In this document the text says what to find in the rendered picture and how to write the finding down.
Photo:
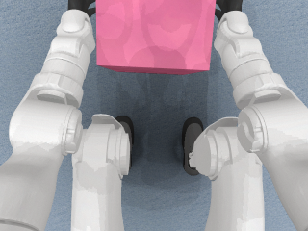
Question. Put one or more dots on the right robot forearm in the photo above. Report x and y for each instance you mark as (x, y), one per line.
(246, 66)

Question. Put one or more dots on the right robot upper arm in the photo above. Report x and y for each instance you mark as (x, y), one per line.
(277, 132)

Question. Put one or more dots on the left robot upper arm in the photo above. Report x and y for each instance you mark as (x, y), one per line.
(43, 133)

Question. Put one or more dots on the robot left hand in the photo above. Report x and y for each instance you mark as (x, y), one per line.
(82, 5)

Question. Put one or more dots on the carton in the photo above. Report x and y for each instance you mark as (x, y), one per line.
(155, 36)

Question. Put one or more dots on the robot right shin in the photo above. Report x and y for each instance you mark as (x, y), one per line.
(194, 156)

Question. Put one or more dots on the robot right hand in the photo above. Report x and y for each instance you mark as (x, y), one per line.
(227, 6)

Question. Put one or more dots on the robot left thigh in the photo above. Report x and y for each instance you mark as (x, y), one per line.
(96, 180)

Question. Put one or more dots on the left robot forearm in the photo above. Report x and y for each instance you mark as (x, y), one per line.
(65, 67)

